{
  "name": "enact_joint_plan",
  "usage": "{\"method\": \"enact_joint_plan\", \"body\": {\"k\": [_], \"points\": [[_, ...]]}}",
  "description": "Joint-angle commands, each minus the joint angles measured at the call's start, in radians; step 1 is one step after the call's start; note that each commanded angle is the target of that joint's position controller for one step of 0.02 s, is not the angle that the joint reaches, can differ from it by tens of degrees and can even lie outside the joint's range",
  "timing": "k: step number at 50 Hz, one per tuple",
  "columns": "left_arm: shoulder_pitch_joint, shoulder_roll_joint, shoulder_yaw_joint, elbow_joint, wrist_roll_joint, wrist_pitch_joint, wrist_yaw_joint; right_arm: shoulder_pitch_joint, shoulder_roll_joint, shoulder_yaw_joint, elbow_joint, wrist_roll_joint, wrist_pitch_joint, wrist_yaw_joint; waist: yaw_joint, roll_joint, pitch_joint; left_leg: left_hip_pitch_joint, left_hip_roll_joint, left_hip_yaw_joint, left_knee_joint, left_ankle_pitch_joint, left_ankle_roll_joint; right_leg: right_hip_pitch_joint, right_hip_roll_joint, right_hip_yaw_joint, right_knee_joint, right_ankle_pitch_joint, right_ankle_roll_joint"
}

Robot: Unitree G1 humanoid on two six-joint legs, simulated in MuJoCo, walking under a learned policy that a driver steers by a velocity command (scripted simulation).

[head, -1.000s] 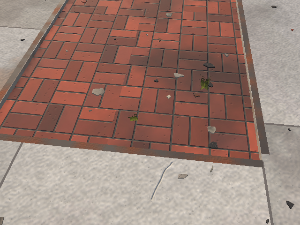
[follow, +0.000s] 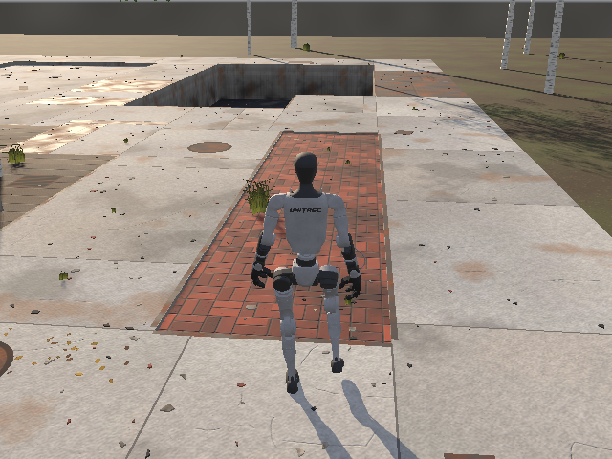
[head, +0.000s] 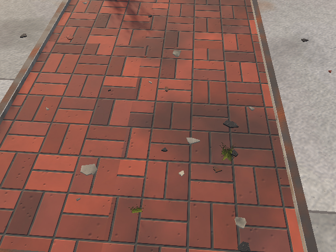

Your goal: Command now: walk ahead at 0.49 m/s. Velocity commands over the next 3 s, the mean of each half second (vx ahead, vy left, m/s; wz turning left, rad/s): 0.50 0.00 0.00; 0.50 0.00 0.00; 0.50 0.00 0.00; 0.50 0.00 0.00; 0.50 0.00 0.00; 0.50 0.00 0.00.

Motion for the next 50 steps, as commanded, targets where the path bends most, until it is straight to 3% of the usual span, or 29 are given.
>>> {"method": "enact_joint_plan", "body": {"k": [1,5,10,12,13,14,15,16,17,18,19,20,21,23,26,32,36,39,42,43,44,45,46,47,48,49,50], "points": [[0.033,0.047,0.014,-0.043,0.013,0.003,0.007,-0.037,-0.132,-0.021,-0.054,0.001,-0.017,-0.02,0.046,0.075,0.056,-0.103,0.281,-0.211,-0.205,0.069,0.17,-0.025,-0.043,0.003,-0.145,0.163,0.027],[-0.128,0.029,0.007,-0.085,0.004,-0.008,-0.006,0.045,-0.158,-0.025,-0.036,0.017,-0.004,-0.035,-0.013,0.076,0.055,-0.017,0.266,-0.164,-0.187,0.084,0.125,0.006,0.002,-0.036,-0.429,0.31,0.034],[-0.256,0.044,0.005,-0.14,-0.01,-0.019,-0.038,0.117,-0.171,-0.032,-0.002,0.026,0.016,-0.038,-0.049,0.091,0.08,0.136,0.322,-0.174,-0.114,0.074,0.111,0.014,0.034,-0.042,-0.586,0.231,0.018],[-0.233,0.067,0.012,-0.147,-0.01,-0.027,-0.048,0.108,-0.182,-0.039,0.0,0.027,0.026,-0.04,-0.023,0.104,0.067,0.182,0.349,-0.191,-0.063,0.117,0.096,0.067,0.048,-0.048,-0.623,0.147,-0.01],[-0.184,0.084,0.02,-0.138,-0.01,-0.031,-0.049,0.09,-0.189,-0.041,-0.003,0.027,0.031,-0.04,0.01,0.115,0.042,0.188,0.346,-0.185,-0.007,0.217,0.084,0.144,0.069,-0.067,-0.642,0.114,-0.026],[-0.066,0.117,0.039,-0.103,-0.009,-0.034,-0.047,0.069,-0.179,-0.037,-0.01,0.023,0.036,-0.039,0.073,0.107,-0.023,0.175,0.303,-0.149,0.131,0.377,0.062,0.298,0.101,-0.093,-0.665,0.106,-0.051],[0.131,0.187,0.067,-0.052,-0.003,-0.037,-0.039,0.061,-0.142,-0.021,-0.028,0.009,0.036,-0.038,0.147,0.059,-0.163,0.052,0.243,-0.096,0.386,0.363,0.03,0.58,0.031,-0.016,-0.634,0.139,-0.105],[0.267,0.299,0.095,-0.029,0.014,-0.032,-0.037,0.163,-0.033,0.013,-0.046,0.006,0.017,-0.03,0.14,-0.175,-0.325,-0.364,0.082,-0.015,0.792,0.022,-0.05,1.004,-0.216,0.396,-0.678,0.021,-0.259],[0.294,0.235,0.077,-0.02,0.011,-0.029,-0.041,0.169,-0.053,0.013,-0.035,0.019,-0.011,-0.025,0.144,-0.241,-0.394,-0.531,0.037,-0.153,0.967,-0.427,-0.044,1.071,-0.28,0.682,-0.826,-0.082,-0.305],[0.209,0.167,0.053,-0.035,0.006,-0.033,-0.041,0.078,-0.162,-0.017,-0.059,0.045,-0.026,-0.023,0.13,-0.16,-0.253,-0.609,0.104,-0.193,1.03,-0.367,-0.02,0.952,-0.247,0.551,-0.839,-0.078,-0.245],[0.112,0.135,0.041,-0.06,0.005,-0.031,-0.041,0.012,-0.172,-0.02,-0.077,0.048,-0.027,-0.027,0.1,-0.089,-0.163,-0.593,0.16,-0.161,1.006,-0.27,-0.013,0.806,-0.212,0.403,-0.853,0.014,-0.211],[0.045,0.108,0.032,-0.069,0.008,-0.029,-0.046,-0.021,-0.158,-0.023,-0.08,0.034,-0.021,-0.034,0.072,-0.028,-0.097,-0.553,0.196,-0.143,0.944,-0.199,-0.02,0.674,-0.169,0.302,-0.889,0.103,-0.195],[0.013,0.082,0.025,-0.071,0.013,-0.032,-0.051,-0.015,-0.141,-0.029,-0.079,0.023,-0.006,-0.039,0.04,-0.032,-0.065,-0.493,0.228,-0.147,0.88,-0.151,-0.024,0.586,-0.13,0.224,-0.922,0.152,-0.175],[0.021,0.078,0.026,-0.053,0.016,-0.036,-0.056,0.013,-0.095,-0.026,-0.07,0.022,0.019,-0.041,0.013,-0.036,-0.044,-0.425,0.237,-0.134,0.82,-0.109,-0.037,0.505,-0.096,0.153,-0.971,0.21,-0.181],[0.072,0.121,0.039,-0.021,0.014,-0.037,-0.041,-0.064,-0.098,-0.033,-0.103,0.014,0.029,-0.044,0.014,-0.011,-0.001,-0.506,0.244,-0.132,0.688,-0.001,-0.057,0.518,-0.094,0.099,-1.008,0.291,-0.194],[0.158,0.127,0.039,0.026,0.001,-0.029,-0.016,-0.249,-0.088,-0.037,-0.155,0.016,0.01,-0.024,0.062,-0.017,0.033,-0.52,0.217,-0.116,0.37,0.318,-0.061,0.577,-0.058,0.006,-1.006,0.26,-0.158],[0.218,0.136,0.044,0.067,-0.008,-0.015,-0.007,-0.379,-0.071,-0.025,-0.2,0.022,0.003,-0.005,0.103,-0.01,0.086,-0.517,0.197,-0.109,0.226,0.321,-0.054,0.639,-0.08,0.003,-0.964,0.194,-0.148],[0.229,0.153,0.056,0.083,-0.013,-0.002,0.002,-0.422,-0.084,-0.023,-0.226,0.026,-0.002,0.013,0.106,-0.003,0.104,-0.529,0.197,-0.125,0.168,0.254,-0.036,0.714,-0.124,0.024,-0.891,0.195,-0.139],[0.21,0.178,0.068,0.086,-0.01,0.011,0.002,-0.373,-0.116,-0.032,-0.219,0.03,-0.005,0.016,0.07,-0.014,0.073,-0.41,0.165,-0.095,0.16,0.114,-0.01,0.745,-0.14,0.036,-0.793,0.378,-0.116],[0.189,0.184,0.069,0.082,-0.009,0.017,-0.002,-0.291,-0.141,-0.045,-0.198,0.03,-0.008,0.013,0.021,-0.014,0.021,-0.285,0.134,-0.066,0.15,0.084,0.01,0.741,-0.117,0.018,-0.688,0.526,-0.102],[0.174,0.165,0.062,0.076,-0.004,0.022,-0.008,-0.134,-0.181,-0.068,-0.145,0.03,-0.008,0.006,-0.053,0.004,-0.077,-0.07,0.107,-0.033,0.151,0.11,0.037,0.689,-0.062,-0.02,-0.509,0.591,-0.077],[0.179,0.127,0.045,0.054,0.011,0.021,-0.011,0.058,-0.244,-0.087,-0.098,0.013,-0.006,-0.004,-0.11,0.08,-0.223,0.265,0.254,-0.181,0.23,0.177,0.09,0.462,-0.002,-0.057,-0.215,0.352,-0.047],[0.316,-0.012,0.007,0.059,0.024,-0.004,-0.021,0.116,-0.312,-0.094,-0.078,0.004,0.002,-0.003,-0.03,0.345,-0.328,0.61,0.455,-0.559,0.245,0.25,0.223,0.067,0.179,-0.059,0.13,-0.372,0.021],[0.301,0.043,0.01,0.061,-0.023,-0.032,-0.021,0.193,-0.257,-0.086,-0.054,0.023,0.007,0.004,-0.086,0.321,-0.412,0.669,0.504,-0.78,0.093,0.047,0.285,-0.084,0.19,0.063,0.26,-0.436,0.02],[0.175,0.114,0.025,0.029,-0.048,-0.047,-0.016,0.117,-0.205,-0.073,-0.07,0.027,0.004,0.0,-0.088,0.225,-0.256,0.557,0.464,-0.664,0.06,0.03,0.23,-0.162,0.118,0.057,0.272,-0.363,0.005],[0.087,0.135,0.029,0.003,-0.041,-0.049,-0.007,0.008,-0.173,-0.062,-0.099,0.022,0.003,-0.002,-0.063,0.138,-0.151,0.388,0.426,-0.541,0.036,0.114,0.188,-0.146,0.07,0.016,0.236,-0.26,0.003],[0.061,0.139,0.037,0.005,-0.019,-0.042,0.0,-0.078,-0.142,-0.049,-0.123,0.006,-0.001,0.002,-0.021,0.068,-0.088,0.224,0.391,-0.45,0.008,0.218,0.167,-0.081,0.029,0.011,0.168,-0.173,0.004]]}}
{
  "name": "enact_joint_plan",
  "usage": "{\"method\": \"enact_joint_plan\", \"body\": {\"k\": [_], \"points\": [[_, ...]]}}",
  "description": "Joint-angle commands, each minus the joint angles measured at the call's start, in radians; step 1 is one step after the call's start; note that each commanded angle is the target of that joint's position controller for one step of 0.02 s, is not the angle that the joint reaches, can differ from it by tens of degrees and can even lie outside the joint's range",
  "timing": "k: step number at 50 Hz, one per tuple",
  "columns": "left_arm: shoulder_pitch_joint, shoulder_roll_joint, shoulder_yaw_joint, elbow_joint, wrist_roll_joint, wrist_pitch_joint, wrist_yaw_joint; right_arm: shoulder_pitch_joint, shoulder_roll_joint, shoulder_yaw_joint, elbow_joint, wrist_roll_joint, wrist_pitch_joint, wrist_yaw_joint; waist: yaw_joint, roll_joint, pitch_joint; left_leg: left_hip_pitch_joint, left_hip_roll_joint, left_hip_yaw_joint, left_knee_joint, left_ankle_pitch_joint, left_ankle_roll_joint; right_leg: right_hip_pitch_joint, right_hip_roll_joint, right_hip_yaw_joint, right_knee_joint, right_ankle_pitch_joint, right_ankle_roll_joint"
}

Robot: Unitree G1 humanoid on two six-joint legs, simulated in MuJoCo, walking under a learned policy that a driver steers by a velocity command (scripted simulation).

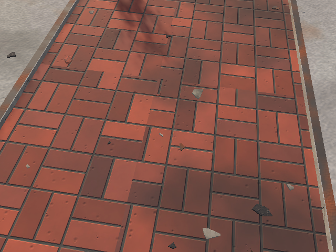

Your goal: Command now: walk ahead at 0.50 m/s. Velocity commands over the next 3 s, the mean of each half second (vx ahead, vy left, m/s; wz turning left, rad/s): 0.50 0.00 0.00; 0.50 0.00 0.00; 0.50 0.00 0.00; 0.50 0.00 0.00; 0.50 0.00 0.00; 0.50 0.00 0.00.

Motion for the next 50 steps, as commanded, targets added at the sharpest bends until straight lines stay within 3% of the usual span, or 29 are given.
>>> {"method": "enact_joint_plan", "body": {"k": [1,2,4,6,11,15,18,20,21,22,23,24,25,26,27,28,29,31,34,40,43,46,48,49,50], "points": [[-0.056,0.11,0.028,-0.094,0.017,-0.019,0.012,0.081,-0.095,-0.017,-0.025,-0.022,-0.01,0.0,-0.038,0.061,-0.097,0.34,0.298,-0.36,-0.242,0.34,0.194,-0.351,-0.123,0.037,0.023,0.162,-0.011],[-0.036,0.086,0.03,-0.092,0.02,-0.007,0.008,0.085,-0.071,-0.01,-0.014,-0.023,-0.015,0.003,-0.016,0.072,-0.091,0.294,0.271,-0.313,-0.266,0.368,0.178,-0.303,-0.138,0.046,-0.03,0.204,-0.015],[-0.036,0.048,0.027,-0.1,0.021,0.009,0.008,0.119,-0.096,-0.015,0.013,-0.015,-0.018,-0.005,0.0,0.084,-0.058,0.238,0.249,-0.237,-0.307,0.439,0.177,-0.298,-0.144,0.027,-0.114,0.253,-0.004],[-0.108,0.048,0.027,-0.13,0.031,0.015,0.011,0.151,-0.122,-0.022,0.03,-0.014,-0.014,-0.023,-0.009,0.072,-0.031,0.239,0.239,-0.195,-0.335,0.493,0.178,-0.344,-0.142,0.01,-0.222,0.342,0.015],[-0.31,0.022,0.016,-0.193,0.027,0.01,-0.006,0.228,-0.121,-0.016,0.063,-0.002,-0.002,-0.047,-0.064,0.066,0.013,0.256,0.179,-0.097,-0.37,0.437,0.111,-0.318,-0.094,-0.037,-0.553,0.612,0.005],[-0.432,0.021,0.008,-0.234,0.018,0.007,-0.025,0.312,-0.122,-0.016,0.105,0.002,0.012,-0.051,-0.102,0.062,0.056,0.385,0.218,-0.11,-0.355,0.371,0.116,-0.359,-0.069,-0.045,-0.663,0.606,-0.009],[-0.487,0.029,0.006,-0.266,0.015,-0.005,-0.044,0.334,-0.131,-0.023,0.124,-0.001,0.029,-0.056,-0.098,0.06,0.067,0.509,0.271,-0.128,-0.286,0.459,0.124,-0.405,-0.058,-0.048,-0.701,0.493,-0.039],[-0.421,0.06,0.018,-0.256,0.016,-0.01,-0.048,0.301,-0.149,-0.029,0.116,-0.002,0.036,-0.06,-0.047,0.089,0.012,0.524,0.27,-0.116,-0.195,0.7,0.108,-0.266,-0.013,-0.083,-0.718,0.416,-0.068],[-0.322,0.09,0.034,-0.23,0.018,-0.011,-0.046,0.277,-0.155,-0.03,0.11,-0.002,0.04,-0.059,0.01,0.106,-0.053,0.504,0.249,-0.098,-0.09,0.858,0.096,-0.107,0.023,-0.109,-0.733,0.419,-0.09],[-0.138,0.138,0.058,-0.173,0.022,-0.011,-0.04,0.246,-0.14,-0.022,0.097,-0.005,0.041,-0.056,0.094,0.094,-0.159,0.396,0.199,-0.068,0.106,0.86,0.069,0.162,0.009,-0.086,-0.732,0.481,-0.13],[0.061,0.214,0.076,-0.134,0.035,-0.006,-0.028,0.244,-0.115,-0.009,0.072,-0.021,0.036,-0.055,0.147,-0.025,-0.308,0.155,0.118,-0.025,0.432,0.482,0.038,0.489,-0.196,0.161,-0.717,0.507,-0.201],[0.084,0.236,0.075,-0.115,0.036,-0.003,-0.035,0.387,0.021,0.027,0.086,-0.011,0.012,-0.037,0.062,-0.279,-0.432,-0.22,-0.056,-0.072,0.747,-0.359,-0.011,0.783,-0.411,0.634,-0.833,0.366,-0.365],[0.059,0.144,0.052,-0.118,0.023,0.0,-0.032,0.31,-0.093,0.003,0.091,0.011,-0.01,-0.031,0.096,-0.163,-0.356,-0.326,0.002,-0.168,0.838,-0.39,0.007,0.725,-0.37,0.641,-0.894,0.25,-0.317],[-0.043,0.113,0.041,-0.136,0.021,-0.001,-0.027,0.206,-0.136,-0.012,0.054,0.032,-0.022,-0.029,0.075,-0.118,-0.195,-0.371,0.053,-0.135,0.822,-0.294,0.014,0.56,-0.338,0.48,-0.929,0.287,-0.272],[-0.121,0.096,0.034,-0.15,0.027,-0.003,-0.03,0.152,-0.126,-0.013,0.044,0.031,-0.022,-0.036,0.04,-0.017,-0.114,-0.327,0.101,-0.108,0.767,-0.206,0.008,0.395,-0.299,0.373,-0.968,0.375,-0.246],[-0.16,0.074,0.027,-0.153,0.036,-0.006,-0.035,0.139,-0.114,-0.021,0.044,0.016,-0.015,-0.043,0.007,0.006,-0.064,-0.281,0.127,-0.1,0.708,-0.162,0.0,0.276,-0.265,0.299,-0.999,0.442,-0.231],[-0.17,0.058,0.021,-0.148,0.045,-0.009,-0.038,0.169,-0.092,-0.023,0.048,0.01,-0.001,-0.046,-0.029,-0.022,-0.063,-0.216,0.151,-0.107,0.671,-0.132,-0.003,0.206,-0.239,0.247,-1.031,0.457,-0.22],[-0.152,0.066,0.023,-0.13,0.039,-0.013,-0.04,0.193,-0.048,-0.02,0.053,0.007,0.021,-0.051,-0.049,-0.044,-0.049,-0.177,0.165,-0.093,0.6,-0.115,-0.016,0.133,-0.223,0.189,-1.077,0.469,-0.227],[-0.1,0.115,0.034,-0.105,0.04,-0.012,-0.02,0.086,-0.059,-0.025,0.013,-0.004,0.031,-0.056,-0.034,-0.043,-0.006,-0.266,0.18,-0.083,0.456,0.02,-0.043,0.123,-0.218,0.138,-1.124,0.469,-0.23],[0.002,0.132,0.036,-0.058,0.024,0.0,-0.001,-0.115,-0.037,-0.014,-0.041,-0.001,0.022,-0.04,0.024,-0.047,0.022,-0.243,0.131,-0.042,0.13,0.275,-0.056,0.177,-0.176,0.033,-1.118,0.475,-0.175],[0.051,0.138,0.039,-0.027,0.018,0.008,-0.001,-0.194,-0.042,-0.007,-0.07,0.007,0.018,-0.026,0.049,-0.053,0.046,-0.249,0.116,-0.036,0.055,0.245,-0.049,0.256,-0.211,0.037,-1.086,0.461,-0.173],[0.054,0.155,0.048,-0.01,0.013,0.021,0.003,-0.209,-0.069,-0.01,-0.092,0.011,0.007,-0.009,0.03,-0.068,0.05,-0.227,0.106,-0.039,0.001,0.142,-0.014,0.339,-0.26,0.057,-1.024,0.506,-0.154],[0.018,0.166,0.051,-0.015,0.011,0.031,0.006,-0.103,-0.107,-0.027,-0.067,0.01,0.0,-0.007,-0.04,-0.083,-0.008,-0.058,0.063,0.001,-0.035,0.092,0.018,0.346,-0.248,0.037,-0.907,0.712,-0.126],[0.009,0.142,0.043,-0.02,0.014,0.035,0.007,0.054,-0.15,-0.052,-0.014,0.007,-0.001,-0.012,-0.107,-0.062,-0.102,0.152,0.04,0.017,-0.042,0.098,0.045,0.303,-0.193,-0.006,-0.728,0.825,-0.101],[0.016,0.103,0.024,-0.046,0.032,0.036,0.008,0.245,-0.231,-0.076,0.027,-0.006,-0.002,-0.021,-0.166,0.052,-0.254,0.454,0.209,-0.176,-0.024,0.12,0.111,0.113,-0.126,-0.065,-0.41,0.625,-0.06]]}}
Over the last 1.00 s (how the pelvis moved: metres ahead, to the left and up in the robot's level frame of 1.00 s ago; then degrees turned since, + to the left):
0.56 0.00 -0.04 1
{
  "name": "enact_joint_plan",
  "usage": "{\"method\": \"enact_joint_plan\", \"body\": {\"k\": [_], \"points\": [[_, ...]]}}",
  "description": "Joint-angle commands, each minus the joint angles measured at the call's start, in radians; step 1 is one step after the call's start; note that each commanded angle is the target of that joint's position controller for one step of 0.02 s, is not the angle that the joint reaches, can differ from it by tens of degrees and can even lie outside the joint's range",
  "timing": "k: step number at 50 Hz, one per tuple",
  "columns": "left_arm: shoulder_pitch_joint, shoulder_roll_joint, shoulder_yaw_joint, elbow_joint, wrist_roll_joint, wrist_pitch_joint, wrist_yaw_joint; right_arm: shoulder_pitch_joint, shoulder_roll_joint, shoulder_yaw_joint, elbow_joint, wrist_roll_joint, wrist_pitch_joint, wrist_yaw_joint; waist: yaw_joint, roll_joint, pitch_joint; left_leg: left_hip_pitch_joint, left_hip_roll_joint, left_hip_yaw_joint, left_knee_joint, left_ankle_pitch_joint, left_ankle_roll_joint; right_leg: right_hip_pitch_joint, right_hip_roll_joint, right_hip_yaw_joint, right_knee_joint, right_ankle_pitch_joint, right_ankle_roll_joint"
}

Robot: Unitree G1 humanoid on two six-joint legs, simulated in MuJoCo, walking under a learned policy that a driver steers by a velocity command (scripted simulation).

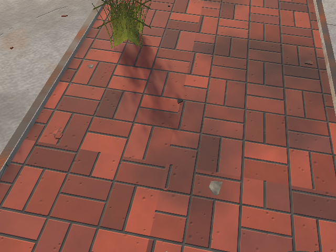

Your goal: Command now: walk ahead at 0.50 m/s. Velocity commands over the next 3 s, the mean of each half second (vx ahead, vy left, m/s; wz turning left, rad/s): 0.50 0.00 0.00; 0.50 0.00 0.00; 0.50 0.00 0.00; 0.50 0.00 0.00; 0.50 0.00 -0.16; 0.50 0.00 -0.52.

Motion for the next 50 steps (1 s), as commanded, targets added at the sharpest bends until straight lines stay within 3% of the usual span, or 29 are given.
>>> {"method": "enact_joint_plan", "body": {"k": [1,2,3,4,5,6,8,11,17,21,23,25,26,27,28,29,30,31,32,33,34,36,38,41,45,50], "points": [[0.076,-0.033,-0.031,-0.082,0.014,-0.029,-0.005,0.441,-0.327,-0.094,0.078,-0.011,-0.002,-0.006,-0.147,0.31,-0.352,0.872,0.359,-0.641,-0.13,-0.165,0.261,-0.632,0.063,0.012,0.756,-0.041,-0.028],[0.028,0.067,-0.01,-0.071,-0.008,-0.051,-0.008,0.429,-0.226,-0.066,0.071,-0.003,-0.004,-0.003,-0.175,0.222,-0.342,0.855,0.348,-0.729,-0.205,-0.295,0.247,-0.749,0.025,0.15,0.892,-0.145,-0.043],[-0.064,0.124,0.005,-0.099,-0.029,-0.065,-0.011,0.336,-0.177,-0.051,0.05,-0.002,-0.009,-0.005,-0.163,0.169,-0.205,0.736,0.315,-0.585,-0.213,-0.267,0.198,-0.815,-0.027,0.142,0.915,-0.063,-0.065],[-0.116,0.123,0.006,-0.108,-0.027,-0.066,-0.004,0.254,-0.151,-0.04,0.029,-0.009,-0.01,-0.005,-0.134,0.088,-0.136,0.597,0.277,-0.466,-0.234,-0.175,0.171,-0.78,-0.08,0.116,0.877,0.034,-0.069],[-0.143,0.117,0.013,-0.111,-0.012,-0.061,0.002,0.201,-0.122,-0.032,0.022,-0.017,-0.011,-0.002,-0.107,0.058,-0.077,0.474,0.242,-0.383,-0.263,-0.086,0.158,-0.737,-0.11,0.108,0.812,0.096,-0.065],[-0.127,0.104,0.017,-0.108,-0.006,-0.049,0.004,0.183,-0.098,-0.023,0.024,-0.026,-0.014,0.0,-0.075,0.074,-0.063,0.401,0.216,-0.327,-0.291,-0.033,0.147,-0.673,-0.135,0.115,0.771,0.136,-0.065],[-0.103,0.063,0.015,-0.102,-0.004,-0.027,0.005,0.205,-0.102,-0.024,0.04,-0.022,-0.017,0.0,-0.053,0.077,-0.048,0.344,0.199,-0.268,-0.335,0.024,0.155,-0.629,-0.144,0.105,0.71,0.165,-0.057],[-0.188,0.062,0.018,-0.132,0.007,-0.014,0.008,0.255,-0.146,-0.033,0.063,-0.02,-0.018,-0.018,-0.061,0.045,-0.003,0.345,0.2,-0.214,-0.376,0.097,0.166,-0.71,-0.15,0.097,0.579,0.279,-0.029],[-0.379,0.034,0.007,-0.184,0.005,-0.02,-0.01,0.342,-0.15,-0.028,0.097,-0.009,-0.006,-0.036,-0.112,0.053,0.043,0.378,0.151,-0.1,-0.397,0.104,0.121,-0.701,-0.11,0.054,0.275,0.535,-0.017],[-0.493,0.033,-0.004,-0.224,-0.004,-0.028,-0.03,0.416,-0.158,-0.03,0.134,-0.004,0.01,-0.038,-0.149,0.048,0.081,0.493,0.189,-0.095,-0.363,0.113,0.122,-0.725,-0.086,0.039,0.168,0.508,-0.027],[-0.524,0.039,-0.006,-0.244,-0.007,-0.035,-0.043,0.43,-0.166,-0.035,0.147,-0.002,0.02,-0.042,-0.146,0.055,0.089,0.557,0.219,-0.101,-0.323,0.161,0.116,-0.731,-0.079,0.039,0.133,0.45,-0.045],[-0.492,0.062,0.0,-0.244,-0.008,-0.041,-0.051,0.413,-0.179,-0.042,0.148,0.001,0.028,-0.046,-0.113,0.073,0.065,0.589,0.235,-0.098,-0.265,0.287,0.099,-0.653,-0.057,0.024,0.105,0.383,-0.071],[-0.433,0.085,0.011,-0.231,-0.006,-0.043,-0.051,0.391,-0.19,-0.045,0.143,0.002,0.032,-0.047,-0.075,0.09,0.025,0.587,0.228,-0.086,-0.201,0.448,0.087,-0.547,-0.026,0.0,0.099,0.357,-0.088],[-0.305,0.117,0.031,-0.192,-0.002,-0.043,-0.047,0.366,-0.185,-0.043,0.137,0.003,0.036,-0.047,-0.005,0.089,-0.05,0.558,0.191,-0.053,-0.062,0.594,0.067,-0.366,0.008,-0.029,0.079,0.372,-0.113],[-0.117,0.172,0.055,-0.137,0.004,-0.042,-0.039,0.356,-0.158,-0.032,0.122,-0.004,0.037,-0.046,0.068,0.061,-0.172,0.415,0.137,-0.017,0.162,0.53,0.035,-0.076,-0.04,0.026,0.114,0.41,-0.155],[0.035,0.273,0.078,-0.11,0.023,-0.038,-0.03,0.444,-0.068,-0.004,0.1,-0.019,0.023,-0.039,0.058,-0.142,-0.34,0.04,0.003,0.028,0.557,0.105,-0.031,0.334,-0.304,0.417,0.107,0.363,-0.289],[0.051,0.231,0.061,-0.097,0.01,-0.032,-0.033,0.465,-0.039,0.009,0.115,-0.006,-0.003,-0.03,0.048,-0.273,-0.432,-0.164,-0.097,-0.082,0.776,-0.5,-0.048,0.436,-0.413,0.768,-0.067,0.239,-0.373],[-0.025,0.168,0.04,-0.109,0.001,-0.033,-0.033,0.378,-0.135,-0.017,0.096,0.021,-0.023,-0.024,0.05,-0.195,-0.293,-0.267,-0.027,-0.14,0.862,-0.479,-0.027,0.324,-0.371,0.668,-0.093,0.155,-0.318],[-0.111,0.128,0.028,-0.132,0.004,-0.034,-0.03,0.295,-0.154,-0.021,0.073,0.034,-0.031,-0.024,0.029,-0.138,-0.176,-0.284,0.027,-0.109,0.843,-0.392,-0.012,0.169,-0.332,0.518,-0.114,0.179,-0.279],[-0.182,0.099,0.017,-0.14,0.013,-0.037,-0.033,0.256,-0.144,-0.024,0.067,0.026,-0.028,-0.031,-0.006,-0.067,-0.09,-0.243,0.07,-0.086,0.772,-0.31,-0.014,0.005,-0.29,0.409,-0.155,0.249,-0.256],[-0.221,0.069,0.008,-0.144,0.023,-0.042,-0.037,0.26,-0.136,-0.033,0.071,0.012,-0.015,-0.039,-0.042,-0.071,-0.052,-0.178,0.102,-0.091,0.703,-0.259,-0.014,-0.103,-0.252,0.336,-0.187,0.3,-0.234],[-0.221,0.065,0.006,-0.131,0.025,-0.047,-0.04,0.302,-0.086,-0.03,0.081,0.005,0.012,-0.042,-0.079,-0.09,-0.035,-0.098,0.119,-0.089,0.638,-0.222,-0.022,-0.203,-0.228,0.271,-0.241,0.334,-0.236],[-0.188,0.1,0.013,-0.114,0.023,-0.051,-0.031,0.268,-0.081,-0.032,0.065,0.0,0.024,-0.046,-0.085,-0.078,-0.006,-0.134,0.125,-0.08,0.565,-0.158,-0.039,-0.226,-0.224,0.225,-0.277,0.381,-0.251],[-0.137,0.122,0.017,-0.094,0.021,-0.047,-0.012,0.159,-0.087,-0.035,0.028,-0.011,0.023,-0.043,-0.063,-0.061,0.021,-0.213,0.125,-0.076,0.391,0.01,-0.062,-0.188,-0.213,0.174,-0.295,0.433,-0.239],[-0.073,0.129,0.016,-0.069,0.009,-0.041,-0.002,0.021,-0.063,-0.023,-0.01,-0.005,0.015,-0.028,-0.021,-0.064,0.047,-0.168,0.083,-0.035,0.166,0.172,-0.065,-0.165,-0.179,0.098,-0.3,0.434,-0.205],[0.007,0.143,0.024,-0.023,-0.001,-0.021,0.002,-0.1,-0.072,-0.012,-0.06,0.006,0.007,-0.003,0.011,-0.066,0.083,-0.195,0.059,-0.034,0.04,0.109,-0.044,-0.005,-0.241,0.103,-0.238,0.45,-0.197]]}}
Over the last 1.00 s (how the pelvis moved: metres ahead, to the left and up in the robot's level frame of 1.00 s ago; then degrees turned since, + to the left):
0.55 0.02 -0.01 0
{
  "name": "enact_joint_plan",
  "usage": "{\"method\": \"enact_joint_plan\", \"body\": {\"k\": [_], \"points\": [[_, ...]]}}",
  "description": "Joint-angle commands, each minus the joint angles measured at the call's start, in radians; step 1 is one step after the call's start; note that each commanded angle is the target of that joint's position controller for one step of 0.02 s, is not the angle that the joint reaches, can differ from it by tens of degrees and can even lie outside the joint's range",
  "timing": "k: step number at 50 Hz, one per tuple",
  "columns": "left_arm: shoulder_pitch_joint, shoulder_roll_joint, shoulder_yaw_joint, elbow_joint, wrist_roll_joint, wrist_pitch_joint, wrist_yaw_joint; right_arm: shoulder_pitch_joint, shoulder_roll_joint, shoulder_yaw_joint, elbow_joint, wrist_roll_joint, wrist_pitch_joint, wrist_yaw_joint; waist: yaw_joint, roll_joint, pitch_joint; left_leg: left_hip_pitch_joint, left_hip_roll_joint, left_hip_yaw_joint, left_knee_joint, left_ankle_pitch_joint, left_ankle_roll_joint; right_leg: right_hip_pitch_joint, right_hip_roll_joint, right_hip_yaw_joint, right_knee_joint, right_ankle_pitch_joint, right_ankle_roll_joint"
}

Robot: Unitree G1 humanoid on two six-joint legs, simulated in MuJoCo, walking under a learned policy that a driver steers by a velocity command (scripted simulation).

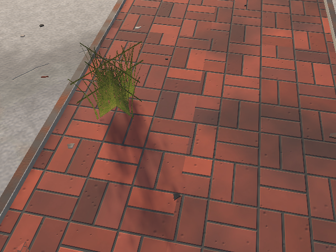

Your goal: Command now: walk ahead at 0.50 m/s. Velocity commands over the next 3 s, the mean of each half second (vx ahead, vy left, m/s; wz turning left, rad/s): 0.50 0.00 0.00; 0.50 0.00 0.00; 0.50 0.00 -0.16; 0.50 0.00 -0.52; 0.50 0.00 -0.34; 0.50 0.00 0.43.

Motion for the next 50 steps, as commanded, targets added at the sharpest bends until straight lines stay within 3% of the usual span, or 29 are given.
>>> {"method": "enact_joint_plan", "body": {"k": [1,3,4,5,6,7,8,9,10,11,12,14,17,19,23,28,31,32,33,34,35,36,37,38,40,42,44,47,50], "points": [[0.041,0.171,0.038,-0.012,-0.007,0.006,0.009,-0.128,-0.068,-0.005,-0.095,0.005,-0.022,0.018,-0.007,-0.1,0.086,-0.026,-0.015,0.006,-0.058,-0.06,0.024,0.017,-0.314,0.129,-0.014,0.305,-0.147],[0.018,0.186,0.045,-0.013,-0.009,0.016,0.012,-0.071,-0.1,-0.016,-0.088,0.007,-0.028,0.023,-0.05,-0.122,0.049,0.081,-0.045,0.03,-0.081,-0.133,0.051,0.047,-0.325,0.127,0.061,0.466,-0.126],[-0.007,0.188,0.045,-0.019,-0.01,0.021,0.013,0.022,-0.126,-0.031,-0.062,0.004,-0.03,0.022,-0.106,-0.128,-0.007,0.22,-0.08,0.062,-0.101,-0.14,0.071,0.037,-0.299,0.099,0.168,0.632,-0.107],[-0.013,0.161,0.034,-0.025,-0.006,0.025,0.013,0.194,-0.176,-0.057,-0.007,0.0,-0.03,0.016,-0.177,-0.105,-0.113,0.461,-0.088,0.064,-0.094,-0.119,0.102,-0.038,-0.242,0.058,0.368,0.684,-0.079],[0.007,0.122,0.016,-0.051,0.016,0.024,0.013,0.377,-0.258,-0.078,0.029,-0.013,-0.027,0.005,-0.22,0.037,-0.271,0.772,0.117,-0.18,-0.073,-0.102,0.169,-0.258,-0.17,0.006,0.706,0.372,-0.04],[0.121,-0.007,-0.018,-0.048,0.009,0.0,0.001,0.407,-0.296,-0.081,0.049,-0.011,-0.023,0.014,-0.148,0.297,-0.377,1.045,0.298,-0.651,-0.224,-0.312,0.321,-0.631,0.014,0.064,1.003,-0.295,0.011],[0.043,0.108,0.006,-0.044,-0.015,-0.023,-0.003,0.378,-0.198,-0.053,0.037,-0.002,-0.026,0.015,-0.181,0.172,-0.32,1.004,0.264,-0.661,-0.279,-0.422,0.28,-0.74,-0.04,0.183,1.113,-0.325,-0.008],[-0.05,0.15,0.018,-0.074,-0.035,-0.037,-0.006,0.293,-0.159,-0.041,0.019,-0.002,-0.031,0.012,-0.169,0.126,-0.189,0.878,0.235,-0.514,-0.292,-0.378,0.236,-0.797,-0.088,0.162,1.119,-0.233,-0.026],[-0.095,0.144,0.019,-0.08,-0.032,-0.039,0.001,0.215,-0.14,-0.033,0.0,-0.01,-0.033,0.012,-0.138,0.037,-0.12,0.735,0.202,-0.407,-0.317,-0.275,0.217,-0.758,-0.142,0.135,1.077,-0.137,-0.026],[-0.116,0.138,0.026,-0.081,-0.017,-0.033,0.007,0.168,-0.112,-0.025,-0.005,-0.02,-0.035,0.014,-0.111,0.016,-0.065,0.616,0.169,-0.326,-0.347,-0.192,0.209,-0.717,-0.171,0.128,1.018,-0.079,-0.022],[-0.093,0.122,0.029,-0.077,-0.013,-0.021,0.008,0.153,-0.092,-0.017,-0.003,-0.03,-0.037,0.015,-0.079,0.04,-0.058,0.548,0.147,-0.276,-0.374,-0.153,0.201,-0.653,-0.196,0.136,0.984,-0.041,-0.022],[-0.074,0.085,0.027,-0.072,-0.011,0.001,0.009,0.171,-0.094,-0.017,0.011,-0.024,-0.04,0.014,-0.058,0.043,-0.04,0.491,0.13,-0.218,-0.421,-0.118,0.212,-0.62,-0.207,0.127,0.92,-0.02,-0.011],[-0.166,0.087,0.03,-0.105,0.001,0.012,0.013,0.22,-0.138,-0.027,0.03,-0.022,-0.041,-0.004,-0.069,0.014,0.008,0.491,0.132,-0.167,-0.465,-0.065,0.224,-0.71,-0.216,0.119,0.782,0.097,0.019],[-0.226,0.081,0.03,-0.123,0.006,0.01,0.009,0.248,-0.14,-0.026,0.041,-0.019,-0.034,-0.015,-0.081,0.013,0.021,0.511,0.117,-0.125,-0.474,-0.042,0.21,-0.739,-0.21,0.112,0.674,0.206,0.032],[-0.356,0.058,0.017,-0.157,0.0,0.003,-0.006,0.306,-0.144,-0.024,0.063,-0.01,-0.028,-0.023,-0.121,0.021,0.052,0.524,0.081,-0.046,-0.483,-0.05,0.179,-0.691,-0.168,0.068,0.463,0.359,0.033],[-0.469,0.067,0.006,-0.205,-0.01,-0.008,-0.033,0.378,-0.157,-0.032,0.106,-0.001,-0.007,-0.027,-0.147,0.025,0.091,0.676,0.144,-0.045,-0.421,-0.016,0.173,-0.714,-0.144,0.064,0.343,0.294,0.007],[-0.399,0.111,0.021,-0.2,-0.011,-0.017,-0.044,0.346,-0.179,-0.043,0.105,0.002,0.007,-0.032,-0.087,0.056,0.042,0.73,0.165,-0.041,-0.315,0.214,0.144,-0.578,-0.103,0.037,0.308,0.189,-0.035],[-0.294,0.139,0.038,-0.169,-0.007,-0.018,-0.042,0.321,-0.179,-0.042,0.099,0.005,0.012,-0.033,-0.026,0.06,-0.021,0.715,0.136,-0.011,-0.197,0.376,0.125,-0.426,-0.068,0.004,0.289,0.189,-0.056],[-0.117,0.19,0.064,-0.113,-0.003,-0.017,-0.035,0.315,-0.152,-0.031,0.09,0.0,0.015,-0.033,0.045,0.036,-0.131,0.622,0.079,0.029,0.01,0.388,0.095,-0.172,-0.072,0.015,0.305,0.213,-0.088],[0.049,0.267,0.083,-0.079,0.012,-0.013,-0.025,0.355,-0.105,-0.014,0.065,-0.018,0.013,-0.033,0.067,-0.114,-0.28,0.352,-0.008,0.077,0.358,0.061,0.049,0.157,-0.288,0.303,0.307,0.171,-0.171],[0.073,0.291,0.081,-0.066,0.008,-0.011,-0.033,0.447,0.004,0.018,0.07,-0.014,-0.012,-0.023,0.011,-0.348,-0.38,0.035,-0.176,-0.007,0.629,-0.633,0.008,0.376,-0.452,0.752,0.151,0.004,-0.3],[0.035,0.203,0.055,-0.075,-0.005,-0.014,-0.033,0.368,-0.104,-0.007,0.068,0.01,-0.034,-0.016,0.036,-0.245,-0.308,-0.076,-0.116,-0.109,0.738,-0.642,0.027,0.329,-0.416,0.736,0.109,-0.102,-0.258],[-0.05,0.165,0.043,-0.093,-0.005,-0.018,-0.029,0.28,-0.141,-0.016,0.041,0.028,-0.048,-0.013,0.022,-0.197,-0.178,-0.125,-0.065,-0.081,0.737,-0.55,0.044,0.194,-0.386,0.584,0.093,-0.055,-0.216],[-0.125,0.147,0.036,-0.109,0.006,-0.02,-0.03,0.234,-0.136,-0.018,0.034,0.024,-0.052,-0.021,-0.009,-0.109,-0.112,-0.085,-0.014,-0.057,0.688,-0.452,0.047,0.049,-0.352,0.482,0.066,0.028,-0.195],[-0.184,0.093,0.019,-0.113,0.026,-0.026,-0.035,0.241,-0.116,-0.028,0.039,0.008,-0.032,-0.027,-0.068,-0.11,-0.054,0.022,0.038,-0.06,0.601,-0.361,0.045,-0.137,-0.299,0.354,0.008,0.152,-0.18],[-0.165,0.101,0.02,-0.098,0.019,-0.03,-0.033,0.259,-0.077,-0.026,0.042,0.005,-0.01,-0.029,-0.088,-0.116,-0.037,0.052,0.052,-0.053,0.533,-0.339,0.036,-0.193,-0.285,0.298,-0.039,0.185,-0.193],[-0.133,0.135,0.027,-0.085,0.017,-0.031,-0.021,0.199,-0.08,-0.029,0.02,-0.002,0.0,-0.032,-0.084,-0.096,-0.002,-0.006,0.058,-0.045,0.445,-0.263,0.015,-0.2,-0.284,0.258,-0.074,0.219,-0.201],[-0.085,0.147,0.027,-0.068,0.014,-0.024,-0.003,0.102,-0.077,-0.03,-0.012,-0.011,-0.002,-0.028,-0.062,-0.086,0.023,-0.07,0.053,-0.036,0.279,-0.1,-0.009,-0.164,-0.266,0.2,-0.089,0.275,-0.184],[-0.043,0.148,0.025,-0.053,0.007,-0.019,0.003,0.006,-0.058,-0.02,-0.037,-0.007,-0.008,-0.017,-0.033,-0.094,0.044,-0.033,0.021,-0.003,0.112,0.031,-0.01,-0.157,-0.232,0.133,-0.095,0.284,-0.157]]}}
Over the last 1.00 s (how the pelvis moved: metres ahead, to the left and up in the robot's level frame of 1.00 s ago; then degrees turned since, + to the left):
0.53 -0.02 0.02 0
